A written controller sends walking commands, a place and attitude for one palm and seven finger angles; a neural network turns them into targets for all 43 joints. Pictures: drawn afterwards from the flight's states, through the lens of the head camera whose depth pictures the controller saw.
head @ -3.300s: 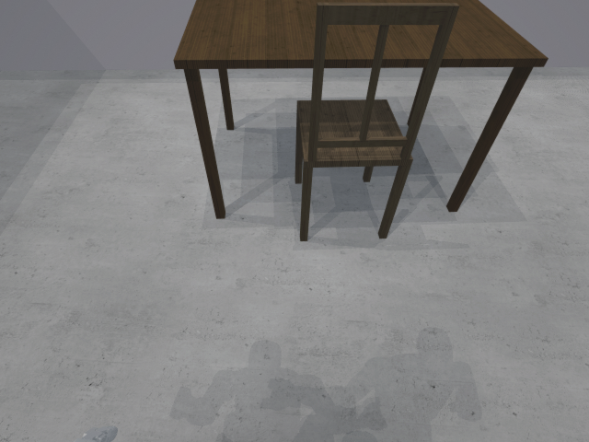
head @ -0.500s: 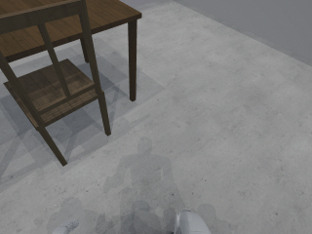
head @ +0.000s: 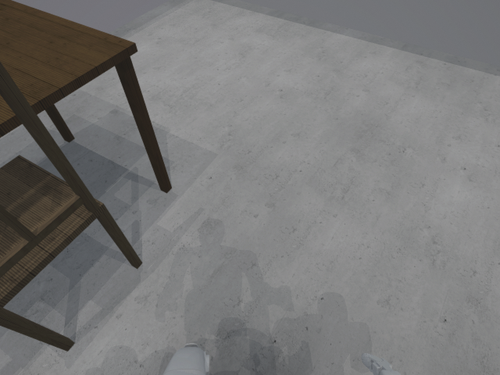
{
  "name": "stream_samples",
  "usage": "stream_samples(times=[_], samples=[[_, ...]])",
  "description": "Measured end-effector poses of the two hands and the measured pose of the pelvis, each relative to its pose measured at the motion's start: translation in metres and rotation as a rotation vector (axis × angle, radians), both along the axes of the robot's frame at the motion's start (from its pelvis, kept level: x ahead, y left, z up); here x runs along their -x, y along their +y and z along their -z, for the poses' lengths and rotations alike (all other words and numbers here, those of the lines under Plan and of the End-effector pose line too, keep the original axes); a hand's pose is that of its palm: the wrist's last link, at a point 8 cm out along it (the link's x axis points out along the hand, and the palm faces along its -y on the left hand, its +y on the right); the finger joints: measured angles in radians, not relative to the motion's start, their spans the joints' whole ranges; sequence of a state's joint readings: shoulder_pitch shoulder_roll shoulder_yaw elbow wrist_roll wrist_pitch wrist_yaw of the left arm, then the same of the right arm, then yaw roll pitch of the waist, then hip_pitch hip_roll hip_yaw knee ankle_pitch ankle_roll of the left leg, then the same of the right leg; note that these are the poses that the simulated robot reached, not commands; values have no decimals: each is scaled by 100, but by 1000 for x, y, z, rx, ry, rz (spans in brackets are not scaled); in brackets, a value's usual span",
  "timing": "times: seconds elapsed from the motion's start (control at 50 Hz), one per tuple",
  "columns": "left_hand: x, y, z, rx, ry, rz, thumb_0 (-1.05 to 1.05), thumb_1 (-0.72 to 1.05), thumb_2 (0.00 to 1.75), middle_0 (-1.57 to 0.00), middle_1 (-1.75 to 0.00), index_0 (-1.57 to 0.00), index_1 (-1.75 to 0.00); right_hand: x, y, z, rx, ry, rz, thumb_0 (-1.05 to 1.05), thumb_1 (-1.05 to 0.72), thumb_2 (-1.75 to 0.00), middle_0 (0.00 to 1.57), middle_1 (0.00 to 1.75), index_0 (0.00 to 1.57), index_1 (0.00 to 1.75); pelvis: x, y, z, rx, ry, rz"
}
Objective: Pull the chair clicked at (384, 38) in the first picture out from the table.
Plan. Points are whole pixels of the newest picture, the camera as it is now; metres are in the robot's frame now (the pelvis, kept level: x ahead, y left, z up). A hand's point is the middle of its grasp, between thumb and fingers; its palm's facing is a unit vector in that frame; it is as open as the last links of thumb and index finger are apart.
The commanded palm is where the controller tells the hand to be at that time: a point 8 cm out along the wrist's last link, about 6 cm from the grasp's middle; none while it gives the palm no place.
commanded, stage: walk to a spot facing it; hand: left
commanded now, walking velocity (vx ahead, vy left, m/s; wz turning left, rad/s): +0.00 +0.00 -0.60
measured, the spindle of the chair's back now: out of the picture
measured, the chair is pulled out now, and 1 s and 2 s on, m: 0.00 0.00 0.00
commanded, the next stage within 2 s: turn to face it in 1.46 s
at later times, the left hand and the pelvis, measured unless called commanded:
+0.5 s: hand (149, 349) +0.18 +0.20 -0.16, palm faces -0.29 -0.93 -0.22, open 7.4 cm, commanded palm none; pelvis +0.04 +0.03 +0.00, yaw -20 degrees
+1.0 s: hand (192, 311) +0.25 +0.13 -0.17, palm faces -0.54 -0.82 -0.19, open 7.4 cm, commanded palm none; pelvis +0.06 +0.03 +0.00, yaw -37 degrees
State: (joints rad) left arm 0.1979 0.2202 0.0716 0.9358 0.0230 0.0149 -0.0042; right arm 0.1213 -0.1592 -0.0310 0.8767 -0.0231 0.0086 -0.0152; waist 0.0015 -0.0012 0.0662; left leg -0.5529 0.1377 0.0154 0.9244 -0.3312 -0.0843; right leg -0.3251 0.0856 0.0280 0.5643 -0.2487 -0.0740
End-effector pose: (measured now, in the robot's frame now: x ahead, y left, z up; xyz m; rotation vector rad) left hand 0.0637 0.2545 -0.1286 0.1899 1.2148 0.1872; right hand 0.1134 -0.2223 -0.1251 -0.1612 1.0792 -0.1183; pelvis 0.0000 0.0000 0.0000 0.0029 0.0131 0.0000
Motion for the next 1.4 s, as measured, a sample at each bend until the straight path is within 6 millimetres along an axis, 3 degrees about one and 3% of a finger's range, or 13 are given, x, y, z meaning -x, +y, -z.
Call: stream_samples(times=[0.08,0.14,0.22,0.32,0.42,0.56,0.62,0.7,0.82,1.0,1.18,1.28,1.4], samples=[[-6,26,4,0,4,-17,0,92,90,-20,-30,-20,-30,-39,17,-10,26,-75,-16,1,-91,-89,20,30,20,30,-14,22,3,7,4,43],[-13,44,13,8,15,-19,1,91,90,-20,-29,-20,-30,-50,26,-17,55,-107,-11,1,-91,-89,20,30,20,30,-23,36,6,5,-3,82],[-26,55,10,22,54,37,1,91,90,-20,-29,-20,-29,-40,29,-30,76,-95,35,1,-91,-89,20,30,20,30,-31,45,-2,16,-11,144],[-49,51,4,39,84,116,1,91,90,-19,-29,-20,-29,-5,22,-32,84,-34,143,1,-90,-89,20,30,20,30,-39,49,-10,32,-11,215],[-85,28,2,40,86,225,1,91,90,-19,-29,-20,-29,50,8,-20,70,64,278,1,-90,-89,20,30,20,30,-42,43,-10,29,-8,290],[-154,-33,-1,-5,-33,422,1,91,90,-20,-29,-20,-29,141,-18,19,16,215,464,1,-90,-89,20,30,20,30,-40,14,10,-1,-3,391],[-171,-54,-8,-18,-85,466,1,91,90,-20,-29,-20,-29,166,-24,25,12,280,514,1,-91,-89,20,30,20,30,-38,8,10,3,-8,418],[-182,-72,-18,-22,-96,515,1,91,90,-20,-29,-20,-29,173,-26,17,7,267,560,1,-91,-89,20,30,20,30,-37,3,1,-3,-12,466],[-193,-88,-18,7,-90,591,1,91,90,-20,-30,-20,-30,160,-23,5,8,182,605,1,-91,-89,20,30,20,30,-37,5,-5,-4,-9,536],[-208,-75,8,71,-39,638,1,91,90,-20,-30,-20,-30,135,-1,-11,75,74,647,1,-91,-89,20,30,20,30,-57,27,2,15,3,638],[-227,-78,4,63,69,727,1,91,90,-20,-29,-20,-29,165,36,-26,53,162,780,1,-90,-89,20,30,20,30,-77,26,-14,41,5,766],[-239,-108,5,44,103,804,1,91,90,-19,-29,-20,-29,190,52,-17,-1,227,881,1,-90,-89,20,30,20,30,-80,16,-13,40,9,834],[-259,-180,7,35,59,956,1,91,90,-19,-29,-20,-29,231,62,8,-87,291,1012,1,-90,-89,20,30,20,30,-77,-11,0,23,12,928]])
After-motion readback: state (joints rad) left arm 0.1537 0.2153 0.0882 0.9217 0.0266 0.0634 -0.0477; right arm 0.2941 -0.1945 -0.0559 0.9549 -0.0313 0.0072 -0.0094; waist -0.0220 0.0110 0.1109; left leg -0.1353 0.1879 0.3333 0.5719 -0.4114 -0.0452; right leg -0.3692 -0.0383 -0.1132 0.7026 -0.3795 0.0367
